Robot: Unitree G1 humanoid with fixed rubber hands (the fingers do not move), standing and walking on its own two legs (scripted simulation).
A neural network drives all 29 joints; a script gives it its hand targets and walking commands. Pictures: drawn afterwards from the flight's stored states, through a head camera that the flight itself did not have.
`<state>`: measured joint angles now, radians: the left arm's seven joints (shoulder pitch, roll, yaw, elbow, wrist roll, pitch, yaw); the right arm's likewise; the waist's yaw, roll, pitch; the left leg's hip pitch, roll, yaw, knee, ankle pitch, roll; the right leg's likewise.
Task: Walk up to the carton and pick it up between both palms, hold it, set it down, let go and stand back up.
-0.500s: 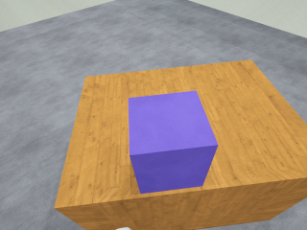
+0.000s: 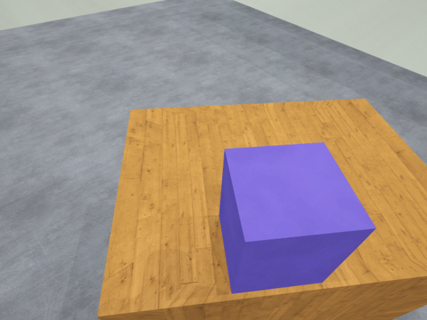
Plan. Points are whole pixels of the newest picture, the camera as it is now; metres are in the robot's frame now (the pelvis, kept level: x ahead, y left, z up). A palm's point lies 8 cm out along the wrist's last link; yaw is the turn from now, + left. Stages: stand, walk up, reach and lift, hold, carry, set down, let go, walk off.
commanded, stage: walk up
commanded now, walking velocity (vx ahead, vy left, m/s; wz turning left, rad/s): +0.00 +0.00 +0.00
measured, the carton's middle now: (276, 219) +0.33 -0.12 -0.01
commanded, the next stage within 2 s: none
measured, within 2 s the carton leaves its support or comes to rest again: neither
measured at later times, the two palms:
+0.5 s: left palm out of the picture -0.02 +0.17 -0.14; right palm out of the picture -0.03 -0.22 -0.14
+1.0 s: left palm out of the picture -0.01 +0.17 -0.14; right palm out of the picture -0.01 -0.21 -0.14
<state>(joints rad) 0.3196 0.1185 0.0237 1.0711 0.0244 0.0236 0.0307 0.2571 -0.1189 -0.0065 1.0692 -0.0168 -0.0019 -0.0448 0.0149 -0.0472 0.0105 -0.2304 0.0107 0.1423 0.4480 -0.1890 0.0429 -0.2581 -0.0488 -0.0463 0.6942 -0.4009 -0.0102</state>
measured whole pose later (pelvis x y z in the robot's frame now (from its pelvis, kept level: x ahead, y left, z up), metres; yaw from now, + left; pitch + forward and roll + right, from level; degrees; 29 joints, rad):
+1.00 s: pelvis +0.03 -0.02 +0.01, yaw +0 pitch -1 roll +0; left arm 0.36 0.07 0.00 1.13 0.01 -0.04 0.04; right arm 0.32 -0.09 0.01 1.18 -0.01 -0.01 -0.04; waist -0.01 0.00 0.02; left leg -0.18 0.05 0.12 0.40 -0.20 0.00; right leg -0.10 0.02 -0.09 0.37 -0.26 -0.04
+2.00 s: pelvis +0.03 -0.04 +0.01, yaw +0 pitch -1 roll +0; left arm 0.38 0.06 0.00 1.13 0.01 -0.04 0.04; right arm 0.34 -0.08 0.01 1.19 -0.01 -0.01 -0.04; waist 0.00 0.01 0.02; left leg -0.18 0.07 0.11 0.40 -0.19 -0.03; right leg -0.09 0.04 -0.09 0.36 -0.26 -0.07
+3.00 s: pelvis +0.03 -0.05 +0.00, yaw +0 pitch -1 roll +0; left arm 0.39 0.07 -0.01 1.13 0.01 -0.04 0.04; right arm 0.34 -0.08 0.01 1.20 -0.01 0.00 -0.04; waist 0.00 0.01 0.02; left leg -0.17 0.09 0.10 0.40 -0.20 -0.05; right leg -0.08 0.06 -0.10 0.36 -0.27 -0.08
